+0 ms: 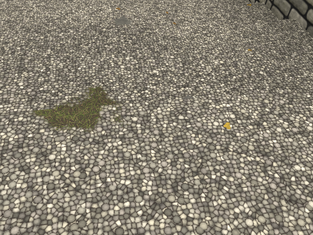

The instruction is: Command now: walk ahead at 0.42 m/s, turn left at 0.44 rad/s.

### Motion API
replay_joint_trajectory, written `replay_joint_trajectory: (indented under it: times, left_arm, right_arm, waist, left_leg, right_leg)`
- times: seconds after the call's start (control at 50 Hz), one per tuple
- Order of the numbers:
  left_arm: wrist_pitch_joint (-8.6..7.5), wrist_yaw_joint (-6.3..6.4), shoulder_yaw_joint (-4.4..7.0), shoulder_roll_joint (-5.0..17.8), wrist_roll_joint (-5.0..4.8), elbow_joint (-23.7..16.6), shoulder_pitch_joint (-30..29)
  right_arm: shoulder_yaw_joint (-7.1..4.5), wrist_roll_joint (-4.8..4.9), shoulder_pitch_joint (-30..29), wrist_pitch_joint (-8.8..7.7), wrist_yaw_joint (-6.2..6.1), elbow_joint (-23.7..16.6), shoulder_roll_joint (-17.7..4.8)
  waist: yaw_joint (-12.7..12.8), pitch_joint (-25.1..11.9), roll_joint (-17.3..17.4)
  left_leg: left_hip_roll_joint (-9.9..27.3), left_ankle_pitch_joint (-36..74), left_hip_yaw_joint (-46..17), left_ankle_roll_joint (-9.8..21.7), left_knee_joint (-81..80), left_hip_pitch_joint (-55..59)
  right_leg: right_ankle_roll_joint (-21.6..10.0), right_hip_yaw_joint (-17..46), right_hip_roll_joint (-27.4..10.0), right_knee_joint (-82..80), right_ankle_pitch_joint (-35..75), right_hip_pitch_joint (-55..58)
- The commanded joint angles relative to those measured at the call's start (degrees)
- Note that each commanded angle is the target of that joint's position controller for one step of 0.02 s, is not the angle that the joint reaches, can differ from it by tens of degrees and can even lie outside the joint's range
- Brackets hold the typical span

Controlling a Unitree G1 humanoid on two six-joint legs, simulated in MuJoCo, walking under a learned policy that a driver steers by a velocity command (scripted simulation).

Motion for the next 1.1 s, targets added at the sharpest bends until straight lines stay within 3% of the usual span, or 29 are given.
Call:
replay_joint_trajectory:
  times: [0.02,0.12,0.16,0.2,0.24,0.26,0.28,0.3,0.32,0.34,0.38,0.42,0.48,0.56,0.64,0.68,0.7,0.72,0.74,0.76,0.78,0.8,0.82,0.84,0.86,0.9,0.96,1.02,1.1]
  left_arm:
    - [-0.72,0.04,0.49,2.89,-0.10,-4.90,-7.49]
    - [-1.26,-0.30,-0.23,2.52,-0.75,-7.94,-15.50]
    - [-1.76,-0.43,-0.44,2.73,-1.01,-8.92,-16.55]
    - [-2.28,-0.06,-0.24,3.75,-1.43,-8.52,-12.50]
    - [-3.04,1.30,0.83,6.18,-1.43,-5.07,-0.56]
    - [-3.83,2.32,2.05,10.31,-0.27,-3.48,8.48]
    - [-3.63,3.12,3.12,16.16,1.43,-3.58,15.53]
    - [-2.78,3.02,3.26,15.84,0.80,-2.96,13.11]
    - [-2.54,2.74,2.00,10.18,0.41,-4.01,8.02]
    - [-2.79,2.44,1.04,6.19,-0.12,-4.08,5.06]
    - [-3.46,2.42,0.15,3.70,-0.17,-2.83,4.90]
    - [-4.64,2.03,0.04,3.38,-0.69,-1.22,7.45]
    - [-5.73,1.49,0.11,3.64,-1.01,1.03,10.61]
    - [-5.56,1.04,-0.12,3.69,-1.19,2.82,11.43]
    - [-4.97,1.23,0.37,6.56,-1.52,5.74,15.90]
    - [-4.25,1.40,0.49,7.64,-1.48,7.11,17.09]
    - [-3.83,1.53,0.54,8.23,-1.49,7.75,17.51]
    - [-3.29,1.65,0.38,8.17,-1.76,8.28,17.79]
    - [-3.15,1.73,-0.16,6.96,-1.91,7.73,18.05]
    - [-3.34,1.12,-1.55,1.46,-2.97,4.49,19.56]
    - [-3.10,1.32,-0.36,4.35,-2.48,4.60,19.99]
    - [-2.83,1.47,0.50,6.60,-1.78,3.60,14.74]
    - [-3.27,1.16,-0.08,4.70,-1.90,3.12,12.49]
    - [-3.10,0.99,-0.18,3.58,-1.77,3.86,12.77]
    - [-2.25,0.81,-0.22,2.98,-1.02,4.79,14.29]
    - [-0.80,0.07,-0.28,1.62,-0.50,6.16,16.05]
    - [-0.06,-0.56,0.15,1.56,-0.75,4.66,10.57]
    - [-0.07,-0.74,0.21,1.41,-0.79,2.96,4.63]
    - [-0.41,-1.44,-0.73,0.07,-0.55,0.32,-3.08]
  right_arm:
    - [-2.22,0.04,1.31,-1.58,-0.12,-2.37,-8.46]
    - [-2.88,-0.47,4.75,-1.33,-0.57,-1.82,-9.37]
    - [-3.26,-0.69,4.27,-1.17,-0.79,-2.24,-10.28]
    - [-3.71,-0.74,0.96,-1.06,-0.92,-3.48,-11.33]
    - [-4.11,-0.12,-3.42,-1.52,-0.51,-4.85,-12.59]
    - [-3.89,0.56,-4.93,-2.02,-0.03,-6.09,-11.29]
    - [-2.35,2.06,-2.95,-2.29,-0.09,-9.01,-4.53]
    - [-2.66,0.74,-0.81,-1.77,-0.21,-9.16,-7.42]
    - [-2.93,-0.26,-2.72,-1.07,-0.14,-8.03,-8.79]
    - [-2.67,-0.65,-6.22,-0.89,0.65,-7.92,-7.83]
    - [-2.67,-1.54,-8.46,0.04,1.65,-8.46,-6.89]
    - [-2.42,-1.79,-9.70,1.02,2.46,-9.15,-6.16]
    - [-1.75,-1.88,-14.77,1.23,3.21,-11.12,-4.93]
    - [-0.19,-1.79,-24.53,0.53,4.10,-14.23,-3.75]
    - [0.53,-1.87,-30.55,0.29,4.05,-16.12,-4.66]
    - [0.33,-2.23,-29.99,0.03,3.30,-15.91,-5.68]
    - [0.04,-2.48,-26.77,-0.24,2.84,-14.79,-6.28]
    - [-0.49,-2.85,-19.26,-0.79,2.33,-12.11,-7.14]
    - [-1.57,-3.71,-10.11,-1.31,1.60,-9.08,-9.99]
    - [-3.06,-4.50,-2.81,-1.42,0.63,-8.42,-16.07]
    - [-3.54,-1.73,-2.66,-0.66,0.38,-8.08,-17.29]
    - [-3.13,-0.32,-7.93,-0.47,0.30,-8.14,-15.24]
    - [-2.15,-0.26,-11.73,-0.85,0.36,-8.31,-11.50]
    - [-1.46,-0.42,-14.23,-1.22,0.47,-8.20,-9.01]
    - [-0.99,-0.31,-15.61,-1.65,0.33,-7.85,-7.41]
    - [-0.83,-0.59,-14.74,-2.77,0.23,-7.01,-6.87]
    - [-1.18,-0.52,-12.18,-3.89,0.13,-5.18,-7.98]
    - [-0.90,-0.59,-10.09,-4.14,0.04,-4.04,-7.33]
    - [-0.65,-0.47,-8.04,-4.33,-0.49,-2.76,-7.58]
  waist:
    - [0.00,7.24,7.60]
    - [-3.27,7.89,9.41]
    - [-3.17,7.44,10.11]
    - [-0.38,6.15,10.52]
    - [5.74,1.25,7.85]
    - [9.80,-5.05,2.33]
    - [10.77,-14.53,-11.17]
    - [7.17,-13.93,-14.89]
    - [5.15,-4.36,-6.21]
    - [4.85,1.55,-1.29]
    - [3.44,4.86,-4.28]
    - [3.09,4.25,-4.98]
    - [2.97,4.30,-4.09]
    - [3.87,6.60,-4.07]
    - [5.04,7.42,-3.40]
    - [4.24,6.51,-3.50]
    - [2.72,4.29,-3.92]
    - [-0.69,0.19,-2.81]
    - [-3.90,-5.43,-1.30]
    - [-4.95,-13.91,10.09]
    - [-3.86,-17.31,12.37]
    - [-1.89,-8.27,6.57]
    - [-0.15,-1.75,5.37]
    - [2.13,1.63,4.20]
    - [3.99,3.29,4.88]
    - [5.01,3.30,4.98]
    - [4.78,6.16,4.96]
    - [3.68,7.99,4.47]
    - [1.87,9.16,4.64]
  left_leg:
    - [12.12,-1.93,-15.22,7.98,-7.07,3.78]
    - [11.32,10.79,-15.12,8.60,-1.95,4.90]
    - [11.41,16.43,-15.65,8.17,1.16,4.21]
    - [11.56,20.18,-16.64,6.21,3.91,0.27]
    - [8.25,27.15,-14.54,3.23,14.05,-6.53]
    - [3.70,20.90,-10.73,1.61,27.76,-13.59]
    - [-3.75,-8.68,-3.47,-0.25,45.75,-27.93]
    - [-2.61,-17.42,-2.29,0.45,54.58,-33.73]
    - [1.62,-12.82,-2.33,1.19,57.61,-35.26]
    - [3.65,-8.34,-1.35,0.91,55.73,-34.38]
    - [5.76,-5.63,-0.13,0.02,52.14,-32.08]
    - [5.51,-3.96,0.66,-0.42,51.50,-32.00]
    - [4.98,0.03,0.34,-0.99,47.92,-36.30]
    - [4.34,9.02,4.51,-1.75,31.49,-32.56]
    - [3.77,8.40,8.67,0.07,21.91,-26.68]
    - [2.08,4.16,10.10,1.87,19.15,-23.73]
    - [0.34,2.27,10.99,2.96,17.47,-19.02]
    - [-1.38,3.78,11.78,4.35,13.48,-9.18]
    - [2.69,3.13,7.05,6.26,13.55,5.11]
    - [20.70,-2.49,-16.54,11.53,11.66,22.56]
    - [27.46,2.78,-34.51,15.39,3.87,23.05]
    - [23.87,4.27,-24.60,13.66,3.93,16.50]
    - [21.10,7.18,-17.64,12.08,2.01,8.12]
    - [17.98,9.19,-12.57,9.56,-0.24,2.16]
    - [16.08,10.76,-8.42,7.87,-1.98,-2.32]
    - [15.07,13.03,-4.24,7.39,-4.56,-5.55]
    - [14.80,12.17,0.60,6.97,-8.14,-5.32]
    - [14.21,14.57,5.00,6.18,-8.82,-3.05]
    - [14.06,20.07,10.60,4.94,-8.34,-0.39]
  right_leg:
    - [1.56,-0.08,-1.05,0.68,1.99,-13.29]
    - [2.26,-0.87,-0.12,-7.68,0.54,-11.22]
    - [1.53,-1.11,0.63,-10.93,-1.44,-7.63]
    - [0.27,-0.86,1.54,-15.22,-1.90,1.93]
    - [-1.93,-1.04,2.80,-21.06,0.41,21.68]
    - [-4.28,6.17,-4.95,-22.77,-4.46,35.39]
    - [-7.74,29.22,-22.59,-28.04,-20.19,50.00]
    - [-11.38,45.42,-26.54,-34.12,-24.21,44.58]
    - [-11.00,37.79,-24.43,-34.31,-26.43,36.33]
    - [-10.30,27.93,-20.77,-34.97,-19.10,29.34]
    - [-8.63,15.53,-16.04,-36.71,-4.87,23.61]
    - [-8.88,10.29,-14.88,-37.02,6.31,23.63]
    - [-10.29,5.49,-14.96,-37.86,15.46,26.00]
    - [-9.34,-2.22,-11.87,-39.36,18.09,23.05]
    - [-9.25,-2.81,-14.23,-38.59,23.03,26.48]
    - [-8.91,-3.49,-14.97,-33.58,34.92,30.98]
    - [-8.48,-4.37,-14.65,-27.96,43.01,32.44]
    - [-7.55,-6.34,-13.10,-18.41,45.73,31.09]
    - [-6.47,-7.24,-11.27,-6.40,35.55,22.68]
    - [-4.06,-9.35,-5.09,14.76,6.15,4.30]
    - [-3.62,-2.75,1.36,26.76,-20.06,-4.15]
    - [-4.29,1.56,-2.49,27.81,-15.73,-8.39]
    - [-4.53,1.67,-4.19,24.76,-11.93,-7.99]
    - [-4.46,1.57,-5.88,20.44,-9.74,-5.23]
    - [-3.97,1.74,-6.53,17.90,-8.90,-2.16]
    - [-3.44,1.78,-5.71,17.10,-6.97,0.93]
    - [-2.89,2.86,-5.99,14.04,-0.84,-4.65]
    - [-2.46,3.07,-5.53,7.75,5.49,-9.16]
    - [-3.11,-1.45,-4.58,-3.78,11.90,-7.42]
Keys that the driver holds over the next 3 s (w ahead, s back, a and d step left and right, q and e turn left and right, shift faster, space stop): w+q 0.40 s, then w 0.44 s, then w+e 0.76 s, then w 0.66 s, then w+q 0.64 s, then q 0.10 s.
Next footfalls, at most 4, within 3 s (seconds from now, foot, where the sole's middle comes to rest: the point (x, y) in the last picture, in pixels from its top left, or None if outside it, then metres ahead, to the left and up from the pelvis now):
0.26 right None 0.26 -0.13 -0.79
0.74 left None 0.47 0.15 -0.79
1.28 right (131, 183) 0.80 0.06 -0.79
1.82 left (104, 132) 1.12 0.20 -0.79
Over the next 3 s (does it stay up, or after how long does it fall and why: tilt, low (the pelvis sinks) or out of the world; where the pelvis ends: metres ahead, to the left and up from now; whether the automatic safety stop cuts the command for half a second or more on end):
stays up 1.54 0.08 -0.19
